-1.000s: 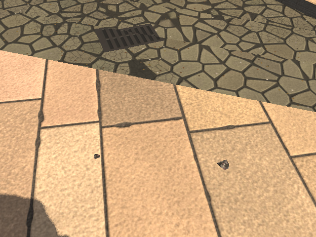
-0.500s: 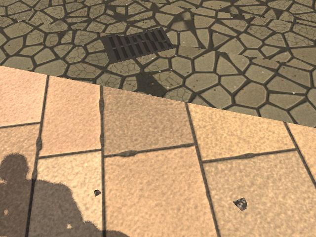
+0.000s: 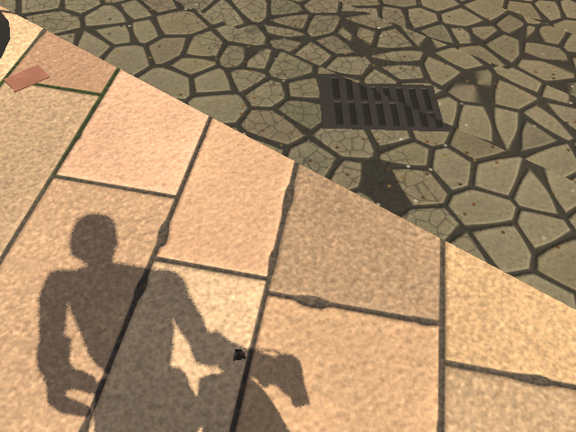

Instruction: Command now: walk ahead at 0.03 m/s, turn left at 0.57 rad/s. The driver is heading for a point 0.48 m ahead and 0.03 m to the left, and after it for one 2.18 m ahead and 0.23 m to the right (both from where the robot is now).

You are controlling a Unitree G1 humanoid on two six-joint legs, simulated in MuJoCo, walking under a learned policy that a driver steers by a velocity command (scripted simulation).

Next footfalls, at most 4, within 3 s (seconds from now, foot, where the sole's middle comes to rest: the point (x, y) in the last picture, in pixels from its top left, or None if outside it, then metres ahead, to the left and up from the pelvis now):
0.32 right None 0.07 -0.12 -0.77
0.74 left None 0.26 0.17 -0.77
1.22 right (255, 392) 0.54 0.07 -0.77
1.76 left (172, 401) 0.52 0.25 -0.77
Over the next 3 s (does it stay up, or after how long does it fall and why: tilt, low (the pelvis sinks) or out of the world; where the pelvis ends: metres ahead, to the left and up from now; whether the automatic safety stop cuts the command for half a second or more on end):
stays up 0.80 0.08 0.01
